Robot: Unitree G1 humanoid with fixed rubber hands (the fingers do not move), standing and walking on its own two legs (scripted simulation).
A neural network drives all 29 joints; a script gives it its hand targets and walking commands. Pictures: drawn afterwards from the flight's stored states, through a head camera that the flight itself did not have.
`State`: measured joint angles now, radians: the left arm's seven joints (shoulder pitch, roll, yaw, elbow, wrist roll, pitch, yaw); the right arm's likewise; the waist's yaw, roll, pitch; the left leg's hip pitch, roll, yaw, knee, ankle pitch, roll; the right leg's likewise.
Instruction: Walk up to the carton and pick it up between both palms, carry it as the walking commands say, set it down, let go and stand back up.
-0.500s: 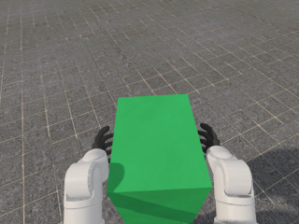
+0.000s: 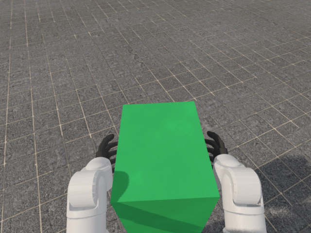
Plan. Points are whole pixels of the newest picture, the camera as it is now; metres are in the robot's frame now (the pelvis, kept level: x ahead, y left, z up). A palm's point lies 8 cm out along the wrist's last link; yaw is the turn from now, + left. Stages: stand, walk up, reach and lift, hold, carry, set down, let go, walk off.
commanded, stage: carry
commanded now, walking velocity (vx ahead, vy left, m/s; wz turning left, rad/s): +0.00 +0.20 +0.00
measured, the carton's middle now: (162, 171) +0.29 +0.01 +0.01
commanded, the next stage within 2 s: none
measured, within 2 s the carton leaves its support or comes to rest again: neither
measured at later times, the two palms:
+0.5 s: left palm (71, 171) +0.24 +0.21 +0.09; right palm (198, 175) +0.24 -0.06 +0.09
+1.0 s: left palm (121, 182) +0.23 +0.10 +0.07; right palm (251, 230) +0.15 -0.16 +0.07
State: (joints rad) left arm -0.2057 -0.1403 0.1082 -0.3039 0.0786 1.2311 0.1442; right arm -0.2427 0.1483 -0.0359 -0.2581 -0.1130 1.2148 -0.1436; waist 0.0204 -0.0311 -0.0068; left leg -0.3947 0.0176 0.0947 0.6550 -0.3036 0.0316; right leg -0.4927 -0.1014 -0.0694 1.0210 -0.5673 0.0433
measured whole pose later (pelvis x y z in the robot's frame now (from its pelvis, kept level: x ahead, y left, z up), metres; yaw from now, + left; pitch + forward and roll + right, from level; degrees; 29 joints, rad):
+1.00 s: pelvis -0.09 +0.05 +0.00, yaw -13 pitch +4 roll +1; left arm -0.27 -0.16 0.09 -0.25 0.08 1.21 0.14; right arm -0.22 0.14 -0.08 -0.31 -0.10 1.20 -0.16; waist -0.03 0.00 -0.01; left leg -0.55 0.07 0.08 1.03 -0.54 -0.08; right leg -0.48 0.03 -0.06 0.66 -0.26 -0.08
